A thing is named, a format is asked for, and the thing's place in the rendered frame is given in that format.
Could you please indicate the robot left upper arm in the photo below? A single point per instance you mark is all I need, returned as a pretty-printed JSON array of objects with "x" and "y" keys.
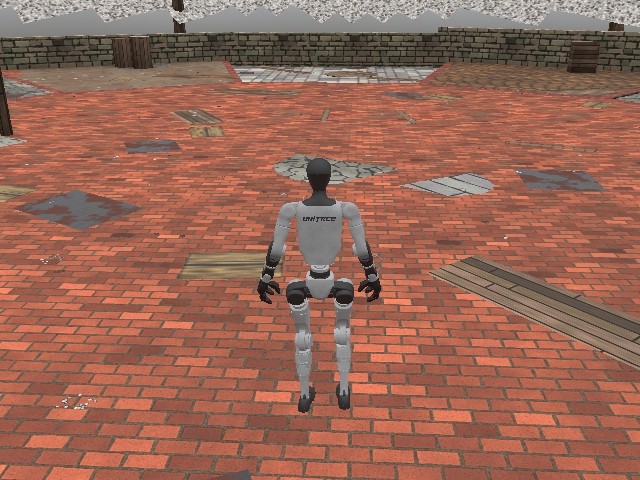
[{"x": 288, "y": 211}]

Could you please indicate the robot right upper arm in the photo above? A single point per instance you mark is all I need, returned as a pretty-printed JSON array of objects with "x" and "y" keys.
[{"x": 351, "y": 212}]

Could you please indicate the right robot hand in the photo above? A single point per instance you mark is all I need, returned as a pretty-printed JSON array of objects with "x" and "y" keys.
[{"x": 371, "y": 286}]

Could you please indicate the left robot forearm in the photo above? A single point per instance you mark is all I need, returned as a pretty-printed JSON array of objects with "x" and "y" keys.
[{"x": 269, "y": 266}]

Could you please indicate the robot left foot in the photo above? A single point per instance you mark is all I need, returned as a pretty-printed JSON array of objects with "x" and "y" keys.
[{"x": 304, "y": 404}]

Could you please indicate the left robot hand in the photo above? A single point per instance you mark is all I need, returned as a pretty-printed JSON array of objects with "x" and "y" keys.
[{"x": 263, "y": 287}]

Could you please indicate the right robot forearm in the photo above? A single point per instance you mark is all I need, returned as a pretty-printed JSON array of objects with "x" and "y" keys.
[{"x": 368, "y": 265}]

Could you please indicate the left robot thigh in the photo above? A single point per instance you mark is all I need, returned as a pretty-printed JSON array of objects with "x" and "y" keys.
[{"x": 299, "y": 304}]

